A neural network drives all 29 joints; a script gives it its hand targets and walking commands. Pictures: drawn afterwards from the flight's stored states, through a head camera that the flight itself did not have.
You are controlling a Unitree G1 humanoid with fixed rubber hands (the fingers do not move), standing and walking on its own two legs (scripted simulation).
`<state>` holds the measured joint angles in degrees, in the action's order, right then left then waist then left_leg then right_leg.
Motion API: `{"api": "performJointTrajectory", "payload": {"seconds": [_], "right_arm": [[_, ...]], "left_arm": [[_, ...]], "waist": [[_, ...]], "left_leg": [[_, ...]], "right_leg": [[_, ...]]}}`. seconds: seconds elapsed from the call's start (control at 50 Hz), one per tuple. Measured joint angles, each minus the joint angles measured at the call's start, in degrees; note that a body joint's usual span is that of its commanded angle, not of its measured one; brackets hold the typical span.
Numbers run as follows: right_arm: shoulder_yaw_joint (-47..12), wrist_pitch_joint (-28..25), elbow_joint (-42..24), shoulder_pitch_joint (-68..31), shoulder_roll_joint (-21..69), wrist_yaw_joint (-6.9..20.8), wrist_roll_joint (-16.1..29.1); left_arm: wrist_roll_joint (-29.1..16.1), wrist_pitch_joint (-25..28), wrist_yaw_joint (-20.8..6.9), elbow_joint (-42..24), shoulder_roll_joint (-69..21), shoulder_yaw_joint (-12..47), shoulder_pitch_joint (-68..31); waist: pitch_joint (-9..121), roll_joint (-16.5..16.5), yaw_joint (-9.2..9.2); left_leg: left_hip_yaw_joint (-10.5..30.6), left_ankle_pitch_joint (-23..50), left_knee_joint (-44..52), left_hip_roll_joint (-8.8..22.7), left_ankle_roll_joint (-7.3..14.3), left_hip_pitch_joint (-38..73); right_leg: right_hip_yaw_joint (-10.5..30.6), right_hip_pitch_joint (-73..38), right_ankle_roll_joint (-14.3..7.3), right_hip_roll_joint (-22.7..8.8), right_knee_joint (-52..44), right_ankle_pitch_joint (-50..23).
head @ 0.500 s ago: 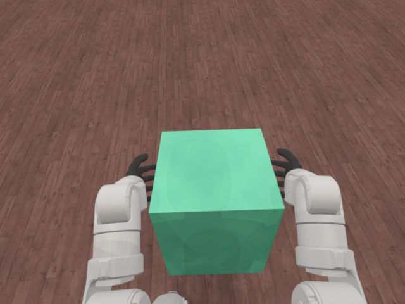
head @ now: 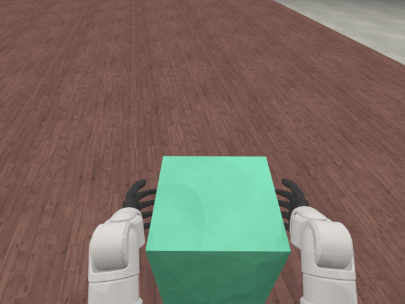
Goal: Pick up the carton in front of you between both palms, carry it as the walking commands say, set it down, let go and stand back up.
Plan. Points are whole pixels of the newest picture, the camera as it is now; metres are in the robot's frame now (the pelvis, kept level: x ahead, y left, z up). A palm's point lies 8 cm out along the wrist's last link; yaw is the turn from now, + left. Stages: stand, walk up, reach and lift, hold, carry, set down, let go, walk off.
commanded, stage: carry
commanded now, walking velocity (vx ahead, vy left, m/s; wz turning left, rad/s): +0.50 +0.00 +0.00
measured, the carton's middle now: (214, 232) +0.28 -0.01 +0.01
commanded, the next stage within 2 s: none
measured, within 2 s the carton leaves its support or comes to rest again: neither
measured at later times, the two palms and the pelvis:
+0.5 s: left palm (165, 127) +0.57 +0.11 +0.07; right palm (268, 124) +0.59 -0.18 +0.06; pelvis +0.32 -0.06 +0.00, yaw +3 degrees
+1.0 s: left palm (164, 83) +0.82 +0.14 +0.08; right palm (249, 83) +0.82 -0.16 +0.08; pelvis +0.55 -0.01 -0.02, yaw +1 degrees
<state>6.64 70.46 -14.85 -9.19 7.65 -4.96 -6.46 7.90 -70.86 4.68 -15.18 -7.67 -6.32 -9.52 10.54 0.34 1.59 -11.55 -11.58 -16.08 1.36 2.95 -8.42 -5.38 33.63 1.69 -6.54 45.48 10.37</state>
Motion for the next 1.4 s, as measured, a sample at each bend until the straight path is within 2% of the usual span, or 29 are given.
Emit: {"api": "performJointTrajectory", "payload": {"seconds": [0.12,0.2,0.22,0.24,0.26,0.3,0.32,0.36,0.42,0.52,0.62,0.66,0.68,0.7,0.74,0.78,0.82,0.9,1.0,1.16,1.4], "right_arm": [[-0.74,-0.12,-0.30,-0.21,0.02,0.28,-0.35],[-1.02,0.27,-0.55,-0.30,0.04,0.34,-0.73],[-0.89,0.35,-0.67,-0.30,0.03,0.35,-0.86],[-0.53,0.20,-0.31,-0.33,-0.28,0.38,-0.90],[-0.03,0.02,0.20,-0.21,-0.52,0.40,-0.89],[0.59,-0.18,0.98,0.27,-0.68,0.42,-0.94],[0.77,-0.31,1.06,0.52,-0.40,0.40,-1.03],[0.33,-0.87,0.68,1.14,0.02,0.37,-1.23],[-1.20,-2.18,-0.28,1.90,-0.20,0.31,-1.08],[-2.70,-3.37,-3.08,3.21,-0.29,0.15,-0.91],[-2.25,-2.18,-7.14,3.01,-0.28,-0.12,-0.35],[-1.88,-1.30,-7.82,2.21,-0.24,-0.15,-0.22],[-1.70,-0.86,-7.78,1.55,-0.17,-0.15,-0.20],[-1.75,-0.96,-6.87,0.83,-0.09,-0.15,-0.29],[-1.53,-1.11,-4.12,-1.15,0.15,-0.12,-0.48],[-0.99,-0.83,-2.34,-1.95,0.31,-0.09,-0.47],[-0.48,-0.56,-1.81,-1.82,0.30,0.01,-0.35],[-0.09,-0.91,-2.72,-0.93,0.15,0.15,-0.09],[-0.03,-1.37,-2.91,-0.90,0.12,0.26,-0.20],[-0.49,-2.96,1.88,-0.10,0.00,0.61,-1.88],[-1.05,-13.44,9.36,1.76,-0.19,2.12,-3.83]], "left_arm": [[-0.07,-0.04,0.01,-1.46,0.09,-0.18,0.72],[-0.32,-0.17,0.02,-1.66,0.12,-0.36,0.85],[-0.38,-0.07,0.01,-1.30,0.08,-0.35,0.58],[-0.39,0.70,-0.01,-0.02,0.03,0.02,0.37],[-0.28,1.37,-0.03,1.63,-0.05,0.37,-0.12],[-0.21,2.02,0.00,3.84,-0.11,0.79,-0.53],[-0.27,2.20,0.01,3.99,-0.08,0.85,-0.20],[-0.64,2.80,0.00,3.06,0.06,0.83,1.09],[-1.07,3.97,0.01,0.86,0.22,0.83,2.78],[-1.72,4.98,0.00,-2.45,0.32,1.03,4.35],[-1.83,3.84,0.02,-5.50,0.27,1.62,3.28],[-1.64,2.84,0.02,-6.25,0.21,1.52,2.44],[-1.52,2.34,0.01,-6.47,0.19,1.27,1.95],[-1.47,1.91,-0.02,-6.16,0.27,0.63,1.16],[-1.33,0.88,0.00,-4.96,0.59,-0.69,-0.55],[-0.98,0.21,0.05,-3.82,0.33,-1.36,-1.14],[-0.64,0.06,0.13,-3.19,-0.24,-1.53,-1.06],[-0.52,0.46,0.25,-3.24,-0.16,-0.42,-0.86],[-0.46,1.01,0.22,-3.21,-0.14,-0.20,-0.91],[0.61,3.51,-0.57,2.40,-0.01,-0.01,0.04],[2.40,14.05,-1.87,9.53,0.23,0.59,2.30]], "waist": [[0.29,0.22,-0.77],[-0.05,-0.38,-0.79],[-0.27,-0.72,-0.84],[-0.50,-2.35,-1.34],[-0.96,-3.16,-1.78],[-2.51,-2.54,-2.36],[-3.38,-2.11,-2.41],[-4.78,-1.73,-2.45],[-5.77,-1.42,-2.73],[-5.06,-0.98,-2.70],[-4.45,-1.06,-1.94],[-4.10,-1.04,-1.74],[-3.85,-1.15,-1.75],[-3.57,0.08,-1.52],[-4.22,2.32,-1.16],[-5.00,2.56,-1.26],[-5.74,2.04,-1.36],[-6.36,1.62,-1.07],[-3.30,0.73,-1.24],[-1.10,-0.18,-1.46],[-2.59,0.11,-1.39]], "left_leg": [[0.45,-5.27,3.30,0.21,-2.43,9.47],[1.19,-11.91,0.63,1.30,-4.97,14.30],[1.39,-14.74,-2.90,2.13,-5.58,14.35],[1.55,-17.54,-9.19,4.21,-5.77,12.61],[2.78,-16.59,-18.78,5.55,-5.34,8.82],[7.16,-14.78,-38.22,4.38,-4.46,-0.96],[8.19,-13.37,-44.93,3.64,-3.81,-5.54],[8.48,-9.64,-50.19,3.34,-2.98,-13.12],[7.71,-5.32,-46.38,4.14,-2.97,-20.94],[5.89,0.32,-30.43,5.05,-4.27,-26.14],[2.64,8.81,-16.68,3.42,-4.15,-23.90],[0.74,14.02,-10.96,2.30,-3.93,-20.40],[-0.16,15.41,-8.68,2.05,-2.97,-18.09],[-0.92,11.46,-9.42,1.35,-0.37,-17.30],[-1.92,6.20,-12.05,0.51,1.99,-17.21],[-2.05,5.64,-11.35,0.79,1.57,-16.04],[-1.97,5.30,-9.48,1.07,1.44,-14.35],[-1.63,3.72,-8.58,0.61,0.88,-11.51],[-1.51,-0.43,-11.63,0.96,-0.09,-11.03],[-0.10,-3.62,-16.16,2.01,-1.67,-11.30],[0.95,-5.87,-17.71,2.49,-2.18,-11.61]], "right_leg": [[-2.85,0.72,-0.46,-0.10,-12.91,-8.20],[-5.91,-3.27,-2.04,1.53,-18.09,-7.76],[-6.99,-5.23,-2.51,2.26,-19.31,-6.89],[-7.89,-5.36,-4.15,3.41,-17.61,-7.18],[-8.57,-5.08,-5.50,3.76,-15.08,-5.66],[-8.87,-6.28,-6.64,3.28,-14.01,-2.67],[-8.84,-7.65,-6.18,3.09,-15.18,-2.39],[-8.83,-10.75,-5.91,3.12,-18.31,-2.00],[-8.47,-15.41,-5.66,3.46,-22.80,-1.39],[-7.66,-23.29,-4.48,3.84,-28.19,0.98],[-7.49,-30.11,-2.09,3.69,-27.28,7.15],[-7.21,-31.89,-0.85,3.39,-23.85,11.33],[-7.01,-32.23,-0.19,3.24,-20.95,13.91],[-6.54,-31.13,0.41,2.00,-16.63,16.25],[-2.95,-26.63,1.27,1.13,-6.75,18.18],[-0.59,-22.82,0.96,2.27,-3.75,21.41],[-0.35,-20.94,0.49,3.02,-8.66,21.39],[-1.13,-21.63,-0.07,2.46,-18.23,6.06],[-1.43,-23.55,-0.04,2.35,-18.01,10.40],[-2.19,-24.25,0.17,2.74,-15.70,11.87],[-3.27,-24.37,-0.69,2.93,-14.92,14.29]]}}
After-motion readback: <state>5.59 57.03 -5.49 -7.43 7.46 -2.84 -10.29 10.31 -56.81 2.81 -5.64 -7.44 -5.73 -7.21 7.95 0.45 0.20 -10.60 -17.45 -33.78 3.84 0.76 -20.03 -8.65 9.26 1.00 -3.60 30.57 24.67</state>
